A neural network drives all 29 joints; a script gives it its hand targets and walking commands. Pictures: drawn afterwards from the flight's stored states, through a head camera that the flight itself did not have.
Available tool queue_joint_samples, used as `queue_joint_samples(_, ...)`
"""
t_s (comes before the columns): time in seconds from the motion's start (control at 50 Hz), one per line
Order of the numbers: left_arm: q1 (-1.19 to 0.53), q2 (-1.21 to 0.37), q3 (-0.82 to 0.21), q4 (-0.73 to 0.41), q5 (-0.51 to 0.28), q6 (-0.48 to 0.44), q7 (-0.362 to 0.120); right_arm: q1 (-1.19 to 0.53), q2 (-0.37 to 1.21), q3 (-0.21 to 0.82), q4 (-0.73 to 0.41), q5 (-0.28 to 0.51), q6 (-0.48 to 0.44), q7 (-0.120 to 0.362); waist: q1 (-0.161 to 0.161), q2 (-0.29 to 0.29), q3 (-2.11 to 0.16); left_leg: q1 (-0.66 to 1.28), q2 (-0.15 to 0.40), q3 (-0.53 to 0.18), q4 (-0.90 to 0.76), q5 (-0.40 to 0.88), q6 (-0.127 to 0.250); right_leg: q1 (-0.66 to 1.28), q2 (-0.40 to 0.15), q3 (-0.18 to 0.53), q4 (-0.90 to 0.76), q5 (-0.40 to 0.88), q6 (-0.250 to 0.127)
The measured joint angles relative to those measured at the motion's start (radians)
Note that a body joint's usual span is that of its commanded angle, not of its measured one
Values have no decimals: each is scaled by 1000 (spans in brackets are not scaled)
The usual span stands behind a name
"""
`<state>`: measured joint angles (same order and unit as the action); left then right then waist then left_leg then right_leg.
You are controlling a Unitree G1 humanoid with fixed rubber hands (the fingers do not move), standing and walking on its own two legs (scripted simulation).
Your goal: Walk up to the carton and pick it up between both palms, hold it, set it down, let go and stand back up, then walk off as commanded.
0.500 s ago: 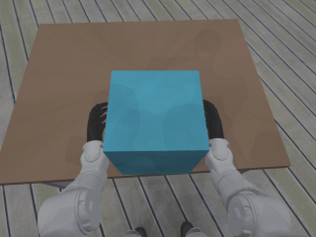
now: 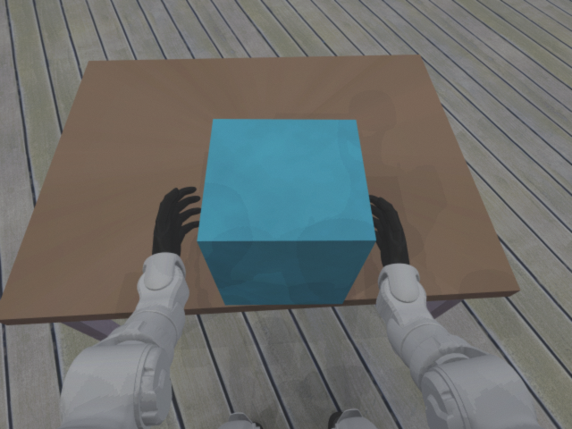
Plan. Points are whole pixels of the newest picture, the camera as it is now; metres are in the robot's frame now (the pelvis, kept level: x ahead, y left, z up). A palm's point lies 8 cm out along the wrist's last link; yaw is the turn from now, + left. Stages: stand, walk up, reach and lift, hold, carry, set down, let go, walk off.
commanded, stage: set down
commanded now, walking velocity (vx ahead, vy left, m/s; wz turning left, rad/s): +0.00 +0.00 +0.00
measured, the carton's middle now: (284, 221) +0.45 +0.02 -0.04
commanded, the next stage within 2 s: none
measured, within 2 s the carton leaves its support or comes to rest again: neither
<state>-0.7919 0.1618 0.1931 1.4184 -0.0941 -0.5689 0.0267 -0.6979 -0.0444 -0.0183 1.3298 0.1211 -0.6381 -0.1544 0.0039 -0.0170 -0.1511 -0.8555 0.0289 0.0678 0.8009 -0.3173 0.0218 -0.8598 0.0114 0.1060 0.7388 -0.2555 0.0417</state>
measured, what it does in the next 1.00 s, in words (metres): stands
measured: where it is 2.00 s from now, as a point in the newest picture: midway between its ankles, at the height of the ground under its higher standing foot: outside the picture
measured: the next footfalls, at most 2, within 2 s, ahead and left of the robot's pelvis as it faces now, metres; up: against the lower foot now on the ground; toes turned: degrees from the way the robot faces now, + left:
none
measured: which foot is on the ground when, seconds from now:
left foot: down 0.00-1.00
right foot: down 0.00-1.00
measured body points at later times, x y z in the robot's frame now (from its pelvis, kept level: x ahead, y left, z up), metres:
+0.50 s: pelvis -0.01 +0.00 +0.00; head +0.09 +0.01 +0.44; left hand +0.36 +0.21 -0.03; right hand +0.34 -0.16 -0.04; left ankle +0.03 +0.10 -0.70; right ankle +0.05 -0.16 -0.70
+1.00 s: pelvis +0.00 +0.00 +0.01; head +0.05 +0.02 +0.46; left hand +0.32 +0.23 -0.01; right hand +0.29 -0.17 -0.03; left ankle +0.03 +0.10 -0.70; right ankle +0.05 -0.16 -0.70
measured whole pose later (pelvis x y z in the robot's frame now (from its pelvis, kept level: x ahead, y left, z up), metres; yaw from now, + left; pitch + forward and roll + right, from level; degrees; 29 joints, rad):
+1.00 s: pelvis +0.00 +0.00 +0.01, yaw +0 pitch +14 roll -2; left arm -0.36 0.17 0.10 1.04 -0.15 -0.52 -0.03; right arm -0.27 -0.07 0.03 1.12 0.19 -0.70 -0.14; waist 0.03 -0.02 -0.14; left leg -0.69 0.04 0.07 0.75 -0.31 0.02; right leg -0.68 0.02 0.11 0.66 -0.23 0.04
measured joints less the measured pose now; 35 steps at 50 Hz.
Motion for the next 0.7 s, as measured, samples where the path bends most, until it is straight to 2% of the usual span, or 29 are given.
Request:
queue_joint_samples(0.12, 1, 1, -31, 0, -26, 12, -9, 43, -13, 32, 0, 44, 0, 0, 9, 0, 0, 1, 0, 0, 0, 10, 0, 0, 0, 0, 2, 9, 0)
queue_joint_samples(0.22, 2, 2, -56, 0, -57, 12, -17, 67, -21, 37, 0, 48, 5, 0, 11, 0, 0, 2, 0, 0, 0, 13, 0, 0, 0, 0, 5, 11, 0)
queue_joint_samples(0.36, 45, 2, -58, -13, -50, 13, -43, 123, -23, 58, -7, 51, -23, 0, 15, 0, 0, 2, 0, 0, 0, 13, 0, 0, 0, 0, 5, 11, 0)
queue_joint_samples(0.58, 195, 10, -58, -153, -49, 10, -54, 224, -23, 58, -100, 51, -57, 0, 21, 0, -1, 3, 3, 0, 0, 16, 0, 4, 3, 0, -3, 18, 1)
queue_joint_samples(0.7, 229, 12, -63, -208, -51, 10, -38, 247, -24, 35, -127, 51, -57, 0, 21, 0, -1, 11, 3, 0, 0, 16, 0, 15, 3, 0, -9, 22, 1)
